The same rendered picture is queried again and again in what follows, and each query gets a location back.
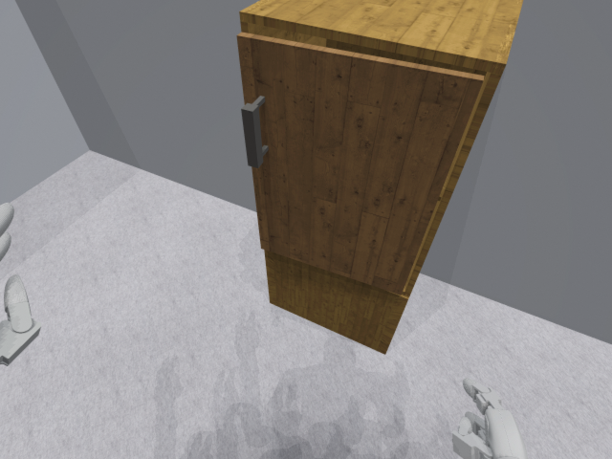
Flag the left robot hand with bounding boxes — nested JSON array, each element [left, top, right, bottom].
[[0, 203, 41, 366]]

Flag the handle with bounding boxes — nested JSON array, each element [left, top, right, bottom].
[[241, 96, 269, 168]]

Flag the right robot hand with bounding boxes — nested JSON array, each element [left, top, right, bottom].
[[452, 378, 528, 459]]

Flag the cupboard door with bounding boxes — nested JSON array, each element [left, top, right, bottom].
[[237, 33, 484, 295]]

